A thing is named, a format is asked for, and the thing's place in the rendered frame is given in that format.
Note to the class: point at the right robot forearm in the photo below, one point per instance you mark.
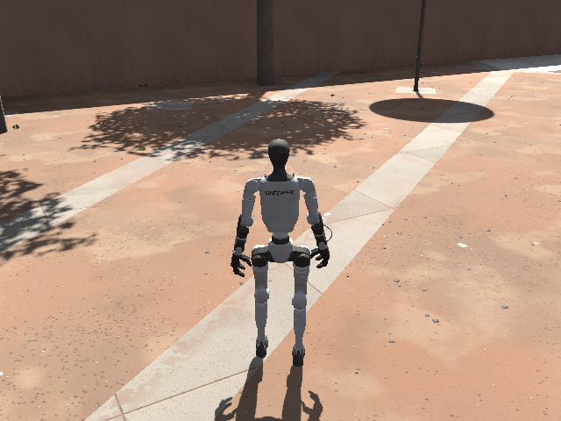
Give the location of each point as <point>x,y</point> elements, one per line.
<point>319,234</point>

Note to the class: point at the robot left upper arm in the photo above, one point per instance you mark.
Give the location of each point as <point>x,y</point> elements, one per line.
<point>248,201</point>

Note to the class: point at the right robot hand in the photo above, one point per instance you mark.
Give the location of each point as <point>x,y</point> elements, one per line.
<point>324,254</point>

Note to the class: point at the robot right thigh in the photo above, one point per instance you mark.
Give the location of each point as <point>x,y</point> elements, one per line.
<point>301,263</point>

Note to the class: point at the left robot forearm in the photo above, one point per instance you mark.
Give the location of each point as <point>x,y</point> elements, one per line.
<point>241,237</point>

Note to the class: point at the robot right upper arm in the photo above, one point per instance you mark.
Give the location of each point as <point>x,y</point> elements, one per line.
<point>307,185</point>

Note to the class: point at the left robot hand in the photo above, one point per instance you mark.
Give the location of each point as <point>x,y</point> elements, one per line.
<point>235,263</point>

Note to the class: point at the robot head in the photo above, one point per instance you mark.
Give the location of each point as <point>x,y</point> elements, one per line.
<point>278,151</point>

